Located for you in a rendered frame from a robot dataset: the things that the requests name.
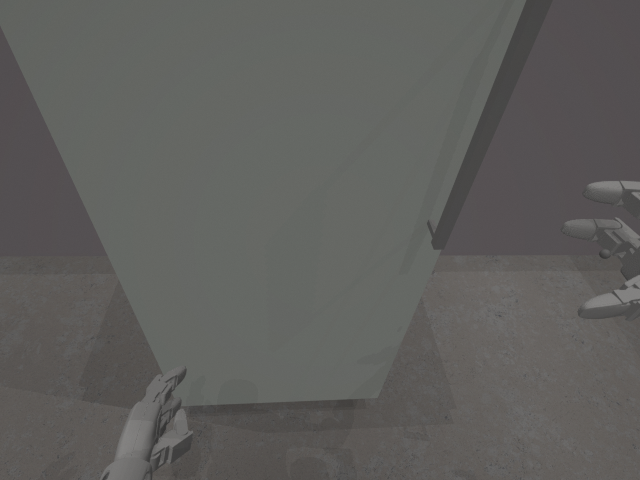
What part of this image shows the robot left forearm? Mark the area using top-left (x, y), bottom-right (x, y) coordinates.
top-left (100, 458), bottom-right (152, 480)

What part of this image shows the handle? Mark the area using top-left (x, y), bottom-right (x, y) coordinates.
top-left (427, 0), bottom-right (553, 250)

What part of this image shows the robot right hand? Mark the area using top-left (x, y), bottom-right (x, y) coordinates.
top-left (561, 181), bottom-right (640, 322)

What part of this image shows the robot left hand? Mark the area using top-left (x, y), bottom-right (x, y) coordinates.
top-left (114, 365), bottom-right (193, 473)

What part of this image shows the fridge door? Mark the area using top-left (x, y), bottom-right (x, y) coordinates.
top-left (0, 0), bottom-right (526, 406)

